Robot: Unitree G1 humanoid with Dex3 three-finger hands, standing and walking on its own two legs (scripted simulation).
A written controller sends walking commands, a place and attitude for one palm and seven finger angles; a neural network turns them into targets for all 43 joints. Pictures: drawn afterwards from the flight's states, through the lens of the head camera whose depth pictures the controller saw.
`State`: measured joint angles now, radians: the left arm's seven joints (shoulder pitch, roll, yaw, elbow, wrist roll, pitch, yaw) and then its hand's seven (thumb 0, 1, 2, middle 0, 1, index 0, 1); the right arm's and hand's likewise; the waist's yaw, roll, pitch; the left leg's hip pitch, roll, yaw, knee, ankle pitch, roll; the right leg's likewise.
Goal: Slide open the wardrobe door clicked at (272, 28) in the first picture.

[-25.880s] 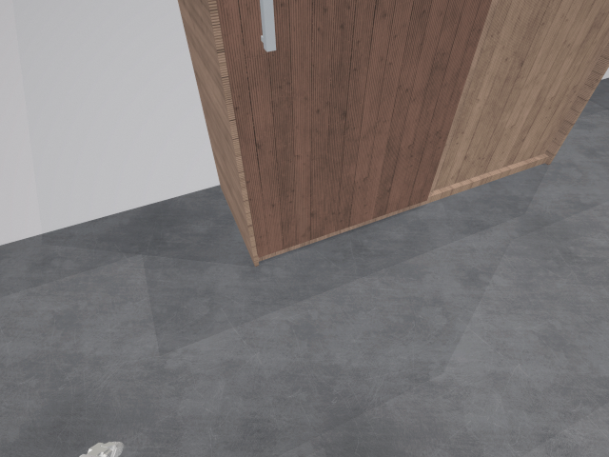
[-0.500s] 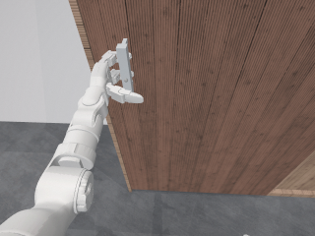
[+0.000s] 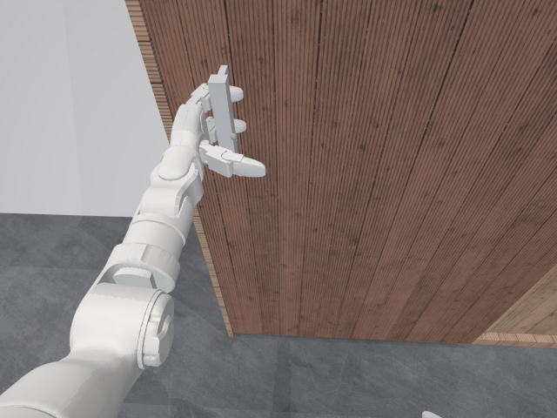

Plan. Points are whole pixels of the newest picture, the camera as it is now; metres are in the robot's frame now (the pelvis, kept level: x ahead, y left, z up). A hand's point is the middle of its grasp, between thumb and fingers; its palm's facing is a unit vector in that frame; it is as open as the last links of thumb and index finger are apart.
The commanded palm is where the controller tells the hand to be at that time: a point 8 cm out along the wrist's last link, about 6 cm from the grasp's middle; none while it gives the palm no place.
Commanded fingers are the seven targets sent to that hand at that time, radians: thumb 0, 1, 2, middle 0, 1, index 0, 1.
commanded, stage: grip the handle and tug to test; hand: left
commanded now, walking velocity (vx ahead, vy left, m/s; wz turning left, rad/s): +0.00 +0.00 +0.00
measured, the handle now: (227, 118) +0.51 +0.09 +0.19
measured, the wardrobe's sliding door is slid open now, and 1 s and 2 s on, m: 0.00 0.00 0.00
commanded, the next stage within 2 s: tug the door sideways, standing still in 1.52 s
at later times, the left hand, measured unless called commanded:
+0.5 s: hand (234, 136) +0.45 +0.07 +0.19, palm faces -0.06 -1.00 +0.00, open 10.2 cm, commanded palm +0.43 +0.13 +0.19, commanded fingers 0.00 0.48 0.72 -0.41 -1.34 -0.41 -1.34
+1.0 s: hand (235, 135) +0.46 +0.07 +0.19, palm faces -0.05 -1.00 -0.01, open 5.9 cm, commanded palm +0.43 +0.12 +0.19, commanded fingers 0.00 0.90 0.90 -0.45 -1.40 -0.45 -1.40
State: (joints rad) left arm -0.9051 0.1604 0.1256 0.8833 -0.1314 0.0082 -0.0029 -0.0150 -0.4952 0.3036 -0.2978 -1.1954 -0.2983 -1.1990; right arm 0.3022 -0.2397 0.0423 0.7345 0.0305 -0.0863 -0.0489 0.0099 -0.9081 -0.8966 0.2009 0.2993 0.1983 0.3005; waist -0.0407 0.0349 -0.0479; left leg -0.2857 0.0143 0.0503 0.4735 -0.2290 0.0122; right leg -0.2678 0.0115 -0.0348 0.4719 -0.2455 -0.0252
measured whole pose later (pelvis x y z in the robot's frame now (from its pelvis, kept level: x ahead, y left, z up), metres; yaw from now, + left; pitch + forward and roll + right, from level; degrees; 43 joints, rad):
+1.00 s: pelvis +0.01 +0.00 +0.00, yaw +0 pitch +2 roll +0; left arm -0.86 0.15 0.12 0.81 -0.13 0.05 0.01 0.00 0.68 0.81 -0.38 -1.37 -0.36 -1.38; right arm 0.29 -0.24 0.03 0.72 0.03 -0.06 -0.04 0.01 -0.91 -0.90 0.20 0.30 0.20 0.30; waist -0.03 0.04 -0.05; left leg -0.26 0.02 0.05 0.46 -0.23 0.01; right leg -0.24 0.02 -0.04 0.46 -0.25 -0.03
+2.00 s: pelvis +0.04 -0.01 +0.00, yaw +3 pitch +2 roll +0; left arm -0.75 0.06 0.02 0.48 -0.13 0.27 0.09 0.01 0.71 0.82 -0.33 -1.33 -0.31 -1.38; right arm 0.18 -0.23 0.03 0.68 0.01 0.03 -0.04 0.01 -0.91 -0.90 0.20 0.30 0.20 0.30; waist 0.03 0.04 -0.05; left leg -0.22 0.00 -0.01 0.46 -0.27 0.00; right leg -0.19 0.00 -0.08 0.46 -0.30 -0.03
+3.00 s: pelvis +0.04 -0.12 -0.01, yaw -1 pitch -2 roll -3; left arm -0.70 0.16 -0.04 0.26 -0.10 -0.09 0.10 -0.05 0.72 0.86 -0.45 -1.40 -0.20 -1.40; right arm 0.09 -0.16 0.00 0.65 0.04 -0.01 -0.05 0.01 -0.91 -0.90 0.20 0.30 0.20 0.30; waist 0.13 0.06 0.24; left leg -0.21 0.23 0.00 0.56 -0.31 -0.11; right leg -0.49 -0.08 -0.05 0.92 -0.38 0.01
